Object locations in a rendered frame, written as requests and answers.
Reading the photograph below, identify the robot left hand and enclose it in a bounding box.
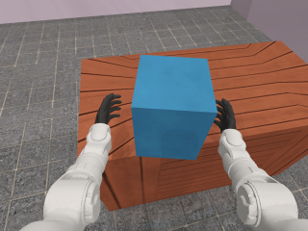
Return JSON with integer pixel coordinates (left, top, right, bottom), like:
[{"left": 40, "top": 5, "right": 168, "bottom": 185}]
[{"left": 94, "top": 93, "right": 122, "bottom": 125}]

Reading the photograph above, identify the robot right hand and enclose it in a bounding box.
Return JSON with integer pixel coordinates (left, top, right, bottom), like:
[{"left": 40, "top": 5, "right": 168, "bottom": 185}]
[{"left": 214, "top": 98, "right": 237, "bottom": 133}]

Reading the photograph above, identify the robot left forearm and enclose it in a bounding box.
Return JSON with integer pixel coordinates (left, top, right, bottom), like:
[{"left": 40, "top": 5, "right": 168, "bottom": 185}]
[{"left": 43, "top": 123, "right": 112, "bottom": 217}]

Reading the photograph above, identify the robot right forearm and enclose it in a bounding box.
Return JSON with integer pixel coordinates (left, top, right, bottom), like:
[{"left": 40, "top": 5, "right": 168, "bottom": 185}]
[{"left": 218, "top": 129, "right": 298, "bottom": 217}]

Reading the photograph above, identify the left robot upper arm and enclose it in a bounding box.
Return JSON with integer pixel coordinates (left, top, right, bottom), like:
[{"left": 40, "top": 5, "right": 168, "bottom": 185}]
[{"left": 19, "top": 179, "right": 101, "bottom": 231}]

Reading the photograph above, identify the pedestal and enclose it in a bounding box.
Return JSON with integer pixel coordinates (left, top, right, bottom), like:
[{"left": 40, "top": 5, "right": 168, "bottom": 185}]
[{"left": 77, "top": 40, "right": 308, "bottom": 212}]

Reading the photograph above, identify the right robot upper arm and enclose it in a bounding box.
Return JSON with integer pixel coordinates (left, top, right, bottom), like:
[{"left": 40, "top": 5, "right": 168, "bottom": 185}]
[{"left": 237, "top": 182, "right": 308, "bottom": 231}]

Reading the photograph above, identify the carton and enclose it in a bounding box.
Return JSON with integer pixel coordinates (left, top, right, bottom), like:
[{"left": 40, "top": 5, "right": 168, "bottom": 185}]
[{"left": 131, "top": 55, "right": 218, "bottom": 160}]

